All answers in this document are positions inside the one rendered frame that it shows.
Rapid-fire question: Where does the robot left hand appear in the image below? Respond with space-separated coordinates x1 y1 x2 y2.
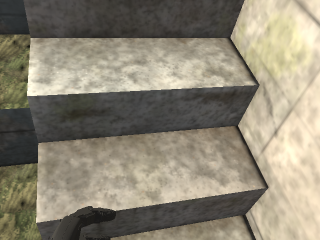
48 206 116 240

